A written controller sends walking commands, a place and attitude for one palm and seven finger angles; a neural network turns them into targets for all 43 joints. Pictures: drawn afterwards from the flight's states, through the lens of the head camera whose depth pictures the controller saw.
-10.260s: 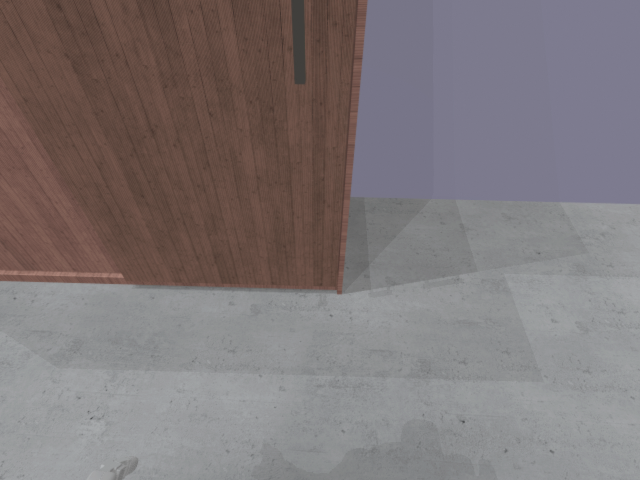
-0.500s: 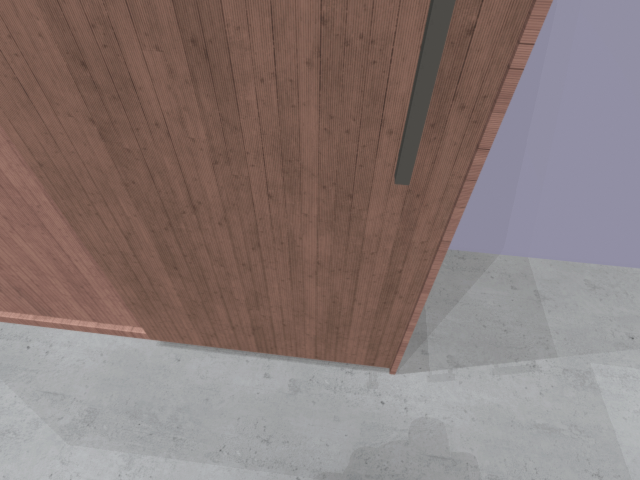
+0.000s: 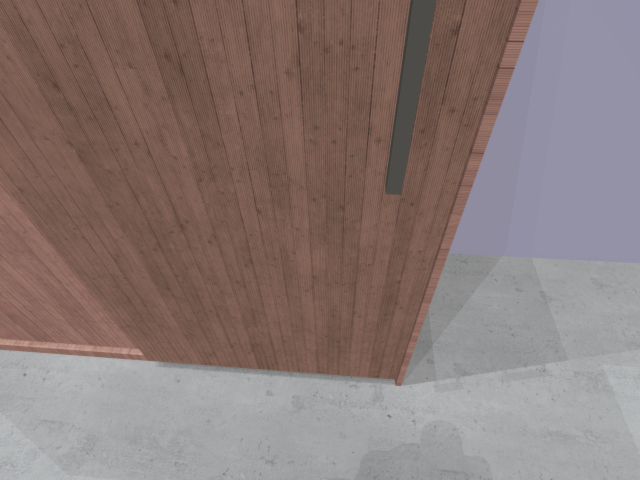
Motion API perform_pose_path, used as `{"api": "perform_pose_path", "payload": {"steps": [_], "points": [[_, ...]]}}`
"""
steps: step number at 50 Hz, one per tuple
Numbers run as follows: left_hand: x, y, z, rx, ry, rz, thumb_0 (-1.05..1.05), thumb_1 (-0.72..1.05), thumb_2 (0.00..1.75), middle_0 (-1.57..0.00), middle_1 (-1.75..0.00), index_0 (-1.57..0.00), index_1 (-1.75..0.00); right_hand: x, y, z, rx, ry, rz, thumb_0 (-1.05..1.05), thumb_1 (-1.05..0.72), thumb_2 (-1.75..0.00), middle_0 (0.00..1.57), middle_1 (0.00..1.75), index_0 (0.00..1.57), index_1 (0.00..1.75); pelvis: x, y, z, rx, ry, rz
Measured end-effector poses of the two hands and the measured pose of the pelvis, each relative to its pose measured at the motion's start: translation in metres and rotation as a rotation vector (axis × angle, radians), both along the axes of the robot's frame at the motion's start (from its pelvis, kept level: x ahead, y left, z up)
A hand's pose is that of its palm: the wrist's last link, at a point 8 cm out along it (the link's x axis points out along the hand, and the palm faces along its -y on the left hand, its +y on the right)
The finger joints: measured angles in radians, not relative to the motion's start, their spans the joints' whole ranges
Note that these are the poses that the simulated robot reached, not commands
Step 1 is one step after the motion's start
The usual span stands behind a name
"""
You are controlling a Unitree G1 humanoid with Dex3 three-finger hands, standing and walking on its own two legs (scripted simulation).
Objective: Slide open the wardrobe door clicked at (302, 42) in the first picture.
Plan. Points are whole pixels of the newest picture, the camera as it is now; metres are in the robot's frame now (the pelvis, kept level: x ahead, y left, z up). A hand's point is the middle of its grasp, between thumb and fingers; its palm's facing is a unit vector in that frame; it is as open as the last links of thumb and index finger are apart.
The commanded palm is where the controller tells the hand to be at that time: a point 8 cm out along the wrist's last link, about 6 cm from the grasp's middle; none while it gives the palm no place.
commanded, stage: shuffle to correct the standing spot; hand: right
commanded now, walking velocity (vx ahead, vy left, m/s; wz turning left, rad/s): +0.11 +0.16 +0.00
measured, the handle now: (405, 97) +0.51 -0.08 +0.24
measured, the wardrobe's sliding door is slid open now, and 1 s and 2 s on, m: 0.00 0.00 0.00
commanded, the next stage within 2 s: come to a stop and stand still in 0.10 s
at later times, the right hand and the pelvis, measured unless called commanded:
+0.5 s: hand out of the picture +0.00 -0.08 -0.18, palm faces +0.09 +0.99 -0.12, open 7.4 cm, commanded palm none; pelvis +0.06 +0.05 -0.01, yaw +0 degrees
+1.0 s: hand out of the picture +0.12 -0.13 -0.15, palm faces +0.03 +0.96 -0.29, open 7.4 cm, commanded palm none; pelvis +0.06 +0.08 +0.00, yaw -2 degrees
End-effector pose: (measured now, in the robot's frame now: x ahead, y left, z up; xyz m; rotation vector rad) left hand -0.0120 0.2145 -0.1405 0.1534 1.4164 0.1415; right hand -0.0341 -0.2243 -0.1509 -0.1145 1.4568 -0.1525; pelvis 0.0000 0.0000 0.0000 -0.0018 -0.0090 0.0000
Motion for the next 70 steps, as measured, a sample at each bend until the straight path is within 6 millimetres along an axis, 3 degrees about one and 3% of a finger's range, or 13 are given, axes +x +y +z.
{"api": "perform_pose_path", "payload": {"steps": [5,9,12,22,25,29,33,40,51,56,60,65,70], "points": [[-0.005,0.004,-0.006,-0.001,0.031,0.050,0.00,0.91,0.90,-0.20,-0.30,-0.20,-0.30,-0.001,0.014,-0.003,0.008,0.075,0.008,0.00,-0.91,-0.90,0.20,0.30,0.20,0.30,0.013,0.011,-0.005,-0.011,0.011,0.026],[-0.012,0.019,-0.012,-0.014,0.085,0.070,0.00,0.91,0.90,-0.20,-0.30,-0.20,-0.30,0.019,0.027,0.001,-0.013,0.047,0.000,0.00,-0.91,-0.90,0.20,0.30,0.20,0.30,0.023,0.028,-0.008,0.004,0.012,0.003],[-0.003,0.033,-0.008,-0.010,0.137,0.039,0.00,0.91,0.90,-0.20,-0.30,-0.20,-0.30,0.029,0.037,0.004,-0.033,-0.009,-0.041,0.00,-0.91,-0.90,0.20,0.30,0.20,0.30,0.033,0.040,-0.005,-0.004,0.012,-0.035],[0.114,0.060,-0.003,0.032,-0.061,-0.030,0.02,0.95,0.90,-0.20,-0.30,-0.20,-0.30,0.024,0.087,0.005,0.040,0.074,-0.069,0.00,-0.91,-0.90,0.20,0.30,0.20,0.30,0.059,0.048,0.000,-0.003,0.006,-0.016],[0.143,0.059,-0.001,0.045,-0.142,-0.034,0.01,0.94,0.90,-0.19,-0.30,-0.20,-0.30,0.028,0.089,-0.003,0.055,0.095,-0.070,0.00,-0.90,-0.90,0.20,0.30,0.20,0.30,0.065,0.047,-0.006,-0.009,-0.009,-0.006],[0.159,0.054,0.005,0.026,-0.217,-0.044,0.01,0.93,0.90,-0.19,-0.30,-0.20,-0.30,0.051,0.081,-0.003,0.026,0.051,-0.064,0.00,-0.90,-0.90,0.20,0.30,0.20,0.30,0.062,0.050,-0.003,-0.023,-0.015,-0.001],[0.163,0.055,0.004,-0.005,-0.226,-0.070,0.00,0.93,0.90,-0.20,-0.30,-0.20,-0.30,0.082,0.071,0.007,-0.027,-0.061,-0.057,0.00,-0.91,-0.90,0.20,0.30,0.20,0.30,0.057,0.058,0.001,-0.020,-0.007,-0.021],[0.164,0.075,-0.001,-0.045,-0.297,-0.057,0.00,0.93,0.90,-0.20,-0.30,-0.20,-0.30,0.106,0.056,0.013,-0.109,-0.189,0.020,0.01,-0.92,-0.90,0.20,0.30,0.20,0.30,0.055,0.071,-0.008,-0.011,-0.034,-0.033],[0.101,0.091,-0.003,-0.020,-0.150,-0.011,0.00,0.92,0.90,-0.20,-0.30,-0.20,-0.30,0.150,0.053,0.032,-0.123,-0.273,0.075,0.00,-0.91,-0.90,0.20,0.30,0.20,0.30,0.064,0.075,0.001,-0.012,-0.022,-0.026],[0.073,0.090,0.000,-0.015,-0.046,0.005,0.01,0.92,0.90,-0.19,-0.30,-0.20,-0.30,0.155,0.059,0.029,-0.096,-0.240,0.082,0.00,-0.91,-0.90,0.20,0.30,0.20,0.30,0.071,0.076,0.005,-0.011,-0.012,-0.023],[0.065,0.086,0.002,-0.016,0.004,0.014,0.01,0.92,0.90,-0.19,-0.30,-0.20,-0.30,0.152,0.065,0.025,-0.073,-0.200,0.079,0.00,-0.91,-0.90,0.20,0.30,0.20,0.30,0.076,0.076,0.007,-0.009,-0.009,-0.019],[0.073,0.081,0.004,-0.019,0.014,0.016,0.01,0.91,0.90,-0.20,-0.30,-0.20,-0.30,0.146,0.069,0.020,-0.054,-0.148,0.065,0.00,-0.91,-0.90,0.20,0.30,0.20,0.30,0.083,0.076,0.008,-0.008,-0.006,-0.017],[0.097,0.077,0.004,-0.020,-0.019,0.004,0.01,0.91,0.90,-0.20,-0.30,-0.20,-0.30,0.138,0.070,0.017,-0.046,-0.109,0.050,0.00,-0.91,-0.90,0.20,0.30,0.20,0.30,0.090,0.075,0.009,-0.006,-0.006,-0.015]]}}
